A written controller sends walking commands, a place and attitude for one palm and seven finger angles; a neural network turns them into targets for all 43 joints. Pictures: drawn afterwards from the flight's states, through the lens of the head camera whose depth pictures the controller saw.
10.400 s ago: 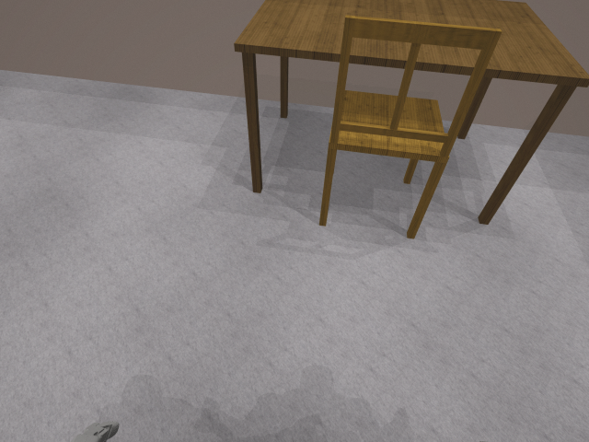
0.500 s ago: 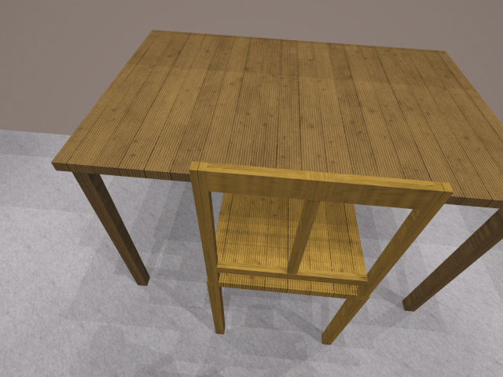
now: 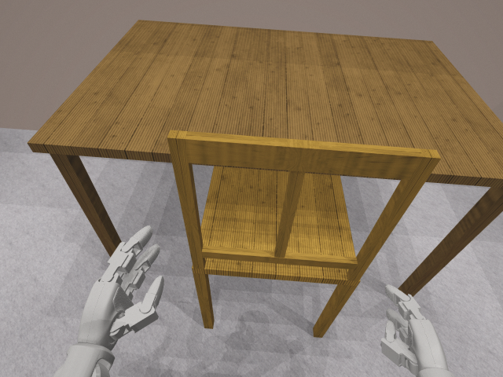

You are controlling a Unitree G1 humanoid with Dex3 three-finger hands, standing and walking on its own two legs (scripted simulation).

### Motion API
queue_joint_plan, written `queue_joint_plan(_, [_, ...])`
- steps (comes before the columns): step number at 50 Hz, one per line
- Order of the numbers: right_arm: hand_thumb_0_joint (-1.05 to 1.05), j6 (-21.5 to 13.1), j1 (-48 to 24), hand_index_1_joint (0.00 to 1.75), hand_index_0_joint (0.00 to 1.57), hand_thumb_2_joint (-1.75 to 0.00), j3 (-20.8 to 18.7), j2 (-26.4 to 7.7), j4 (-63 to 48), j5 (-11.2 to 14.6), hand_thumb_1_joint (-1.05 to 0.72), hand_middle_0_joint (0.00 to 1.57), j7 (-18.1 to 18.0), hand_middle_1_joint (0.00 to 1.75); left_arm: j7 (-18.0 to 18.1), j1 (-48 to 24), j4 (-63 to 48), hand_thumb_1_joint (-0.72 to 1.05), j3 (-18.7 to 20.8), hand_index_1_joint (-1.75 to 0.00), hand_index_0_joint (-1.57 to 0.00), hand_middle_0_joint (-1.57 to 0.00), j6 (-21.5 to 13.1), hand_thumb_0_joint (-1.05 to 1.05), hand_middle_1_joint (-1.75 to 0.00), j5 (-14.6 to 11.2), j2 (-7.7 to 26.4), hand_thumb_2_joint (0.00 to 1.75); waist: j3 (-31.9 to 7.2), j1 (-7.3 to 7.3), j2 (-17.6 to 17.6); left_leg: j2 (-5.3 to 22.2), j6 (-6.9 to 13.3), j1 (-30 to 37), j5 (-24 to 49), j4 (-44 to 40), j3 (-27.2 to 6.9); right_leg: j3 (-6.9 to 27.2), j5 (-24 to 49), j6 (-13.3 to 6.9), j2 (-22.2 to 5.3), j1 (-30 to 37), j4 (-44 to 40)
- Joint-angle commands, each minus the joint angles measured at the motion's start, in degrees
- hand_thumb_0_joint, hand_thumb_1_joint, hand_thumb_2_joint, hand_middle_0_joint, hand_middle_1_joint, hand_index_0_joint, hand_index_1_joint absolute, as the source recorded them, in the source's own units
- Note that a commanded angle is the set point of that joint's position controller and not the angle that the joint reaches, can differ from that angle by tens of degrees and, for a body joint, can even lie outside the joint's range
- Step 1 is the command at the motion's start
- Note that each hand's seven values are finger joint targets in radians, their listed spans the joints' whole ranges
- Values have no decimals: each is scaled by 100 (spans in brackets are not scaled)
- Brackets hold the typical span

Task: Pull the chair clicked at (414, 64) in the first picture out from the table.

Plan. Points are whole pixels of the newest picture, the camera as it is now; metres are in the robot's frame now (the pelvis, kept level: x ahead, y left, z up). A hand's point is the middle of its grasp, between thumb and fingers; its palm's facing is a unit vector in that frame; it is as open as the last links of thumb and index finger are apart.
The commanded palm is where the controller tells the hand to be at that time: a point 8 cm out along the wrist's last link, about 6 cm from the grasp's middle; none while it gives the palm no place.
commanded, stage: raise the hand toward the chair's back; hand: left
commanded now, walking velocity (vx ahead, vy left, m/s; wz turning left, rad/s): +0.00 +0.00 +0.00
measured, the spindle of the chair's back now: (287, 218) +0.44 -0.07 -0.02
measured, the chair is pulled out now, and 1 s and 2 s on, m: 0.00 0.00 0.00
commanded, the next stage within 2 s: aim the fingers beside a spindle in 1.76 s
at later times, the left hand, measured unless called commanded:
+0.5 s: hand (132, 327) +0.21 +0.19 -0.01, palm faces -0.03 -1.00 +0.01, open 12.9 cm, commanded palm +0.18 +0.25 +0.00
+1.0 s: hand (96, 315) +0.22 +0.24 +0.01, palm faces -0.01 -1.00 -0.06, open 16.6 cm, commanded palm +0.20 +0.29 +0.01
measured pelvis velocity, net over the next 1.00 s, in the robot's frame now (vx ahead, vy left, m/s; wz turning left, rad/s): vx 0.00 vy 0.03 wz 0.02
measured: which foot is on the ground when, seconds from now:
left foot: down 0.00-1.00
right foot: down 0.00-1.00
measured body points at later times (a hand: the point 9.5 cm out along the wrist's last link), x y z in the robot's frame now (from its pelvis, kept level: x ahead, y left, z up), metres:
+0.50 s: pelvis -0.01 +0.00 -0.04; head +0.06 +0.00 +0.41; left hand +0.20 +0.24 +0.00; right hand +0.16 -0.21 -0.13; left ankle +0.02 +0.10 -0.69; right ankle +0.01 -0.08 -0.69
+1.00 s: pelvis +0.00 +0.03 -0.03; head +0.05 +0.05 +0.42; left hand +0.21 +0.29 +0.02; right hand +0.21 -0.19 -0.09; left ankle +0.02 +0.10 -0.69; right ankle +0.01 -0.08 -0.69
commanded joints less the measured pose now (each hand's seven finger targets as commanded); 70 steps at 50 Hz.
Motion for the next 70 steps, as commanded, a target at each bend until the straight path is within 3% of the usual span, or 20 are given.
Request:
queue_joint_plan(1, [0, 93, -698, 30, 20, -90, -216, -580, -1416, 66, -90, 20, -27, 30, -381, 1270, -470, 48, 840, -23, -16, -16, -3, 0, -23, -100, 971, 72, -167, 655, 49, -87, -153, -1167, 382, 77, 190, 479, 553, 101, -417, 175, -491])
queue_joint_plan(5, [0, 6, -331, 30, 20, -90, -256, -385, -1414, -40, -90, 20, -134, 30, 304, -259, -3150, 39, 1322, -22, -15, -15, -732, 0, -22, -397, 1386, 68, -1305, 424, 1104, 160, -36, -710, 829, 583, -78, 476, 792, 31, -209, -227, 89])
queue_joint_plan(7, [0, -15, -231, 30, 20, -90, -206, -341, -1200, -105, -90, 20, -179, 30, 436, -136, -3822, 34, 854, -21, -14, -14, -1131, 0, -21, -276, 1190, 66, -1742, 264, 1497, 226, -25, -197, 1381, 760, -211, 329, 1151, -13, -116, -559, 316])
queue_joint_plan(9, [0, -141, -224, 30, 20, -90, -119, -414, -1024, -103, -90, 20, -205, 30, 242, -197, -3718, 29, 294, -20, -14, -14, -1245, 0, -20, -224, 896, 64, -1499, 20, 1558, 305, 5, -157, 1414, 913, -316, 248, 1025, -3, -106, -1039, 353])
queue_joint_plan(12, [0, -319, -188, 30, 20, -90, -34, -572, -817, 9, -90, 20, -294, 30, -398, -303, -2587, 22, -326, -19, -13, -13, -960, 0, -19, -244, 643, 61, -612, -427, 745, 363, 85, -1022, 488, 1109, -457, 284, 295, 122, -126, -1384, 100])
queue_joint_plan(15, [0, -204, -153, 30, 20, -90, -54, -638, -892, 226, -90, 20, -456, 30, -899, 313, -1009, 15, 60, -18, -13, -13, 94, 0, -18, -246, 944, 58, -337, -210, -194, 317, 103, -1727, -121, 1013, -321, 623, -669, 218, -230, -1028, -468])
queue_joint_plan(16, [0, -140, -209, 30, 20, -90, -45, -671, -1052, 280, -90, 20, -481, 30, -981, 322, -1143, 13, 284, -18, -12, -12, 441, 0, -18, -334, 1123, 57, -729, -41, -326, 250, 111, -1743, -110, 925, -255, 672, -749, 261, -301, -614, -526])
queue_joint_plan(18, [0, 1, -406, 30, 20, -90, -42, -618, -1325, 302, -90, 20, -543, 30, -901, 368, -1554, 8, 934, -17, -12, -12, 1051, 0, -17, -556, 1501, 55, -1318, 302, -377, 157, 107, -1610, 137, 760, -185, 743, -578, 305, -403, 158, -590])
queue_joint_plan(21, [0, 105, -430, 30, 20, -90, -28, -292, -1427, 223, -90, 20, -528, 30, -202, 627, -2470, 1, 1589, -16, -11, -11, 1134, 0, -16, -829, 1425, 52, -1913, 615, -109, 176, 29, -1292, 755, 611, -239, 543, 424, 271, -358, 726, -350])
queue_joint_plan(25, [0, 26, -256, 30, 20, -90, -81, -170, -1094, 106, -90, 20, -426, 30, 523, 639, -2884, -8, 1334, -15, -10, -10, 374, 0, -15, -537, 1190, 48, -1546, 512, 170, 306, -22, -930, 1210, 408, -300, 84, 1101, 164, -190, 84, 41])
queue_joint_plan(31, [0, -64, -80, 30, 20, -90, -98, -565, -984, 161, -90, 20, -410, 30, -187, 419, -1598, -22, 214, -12, -9, -9, 58, 0, -12, -235, 742, 42, -496, -117, 25, 319, 43, -1329, 190, 549, -388, 60, -167, 178, -221, -1084, -88])
queue_joint_plan(35, [0, -144, -1, 30, 20, -90, -137, -687, -1161, 213, -90, 20, -534, 30, -363, 159, -2447, -31, 970, -11, -8, -8, 231, 0, -11, -472, 1577, 38, -1428, 191, 561, 303, 33, -704, 514, 323, -392, 54, 90, 130, -216, -534, -122])
queue_joint_plan(38, [0, -120, 52, 30, 20, -90, -114, -524, -1179, 150, -90, 20, -522, 30, 36, 255, -3147, -38, 1265, -10, -7, -7, 143, 0, -10, -587, 1576, 35, -1765, 380, 912, 324, -116, -93, 1322, 125, -475, -183, 711, 79, -160, -329, 37])
queue_joint_plan(42, [0, 21, 32, 30, 20, -90, -112, -484, -1038, 93, -90, 20, -420, 30, 442, 387, -2636, -48, 977, -8, -6, -6, 85, 0, -8, -426, 1127, 31, -1192, 202, 876, 414, -277, 32, 1733, 143, -598, -371, 815, 92, -125, -847, 166])
queue_joint_plan(46, [0, 191, 67, 30, 20, -90, -68, -677, -1179, 146, -90, 20, -370, 30, 62, 246, -1665, -50, 368, -8, -6, -6, 477, 0, -8, -145, 891, 30, -493, -20, 583, 432, -240, -428, 756, 2, -675, -397, 259, 108, -126, -1178, 33])
queue_joint_plan(49, [0, 213, 84, 30, 20, -90, -42, -774, -1389, 198, -90, 20, -440, 30, -262, -218, -1844, -50, 525, -8, -6, -6, 738, 0, -8, -219, 1253, 30, -742, 18, 475, 389, -195, -371, 382, -150, -719, -319, 141, 97, -123, -909, -138])
queue_joint_plan(54, [0, 147, 149, 30, 20, -90, 10, -629, -1370, 123, -90, 20, -498, 30, -83, -512, -2895, -50, 1296, -8, -6, -6, 474, 0, -8, -522, 1727, 30, -1583, 285, 939, 419, -366, 477, 1545, -155, -782, -334, 657, 66, -106, -580, -63])
queue_joint_plan(61, [0, 206, 169, 30, 20, -90, 19, -722, -1099, 115, -90, 20, -420, 30, -145, -476, -1517, -50, 878, -8, -6, -6, 460, 0, -8, -379, 1235, 30, -715, -2, 577, 464, -374, -87, 900, -145, -881, -415, 298, 111, -109, -1126, -23])
queue_joint_plan(66, [0, 156, 203, 30, 20, -90, -20, -804, -1289, 217, -90, 20, -465, 30, -567, -514, -1763, -50, 976, -8, -6, -6, 897, 0, -8, -500, 1486, 30, -1287, 141, 688, 406, -303, 194, 1147, -275, -780, -334, 500, 96, -126, -552, -260])
queue_joint_plan(70, [0, 61, 277, 30, 20, -90, -35, -703, -1192, 121, -90, 20, -438, 30, -214, -446, -2541, -50, 1505, -8, -6, -6, 582, 0, -8, -600, 1932, 30, -1611, 291, 765, 445, -390, 523, 2114, -194, -778, -340, 916, 90, -89, -373, -200])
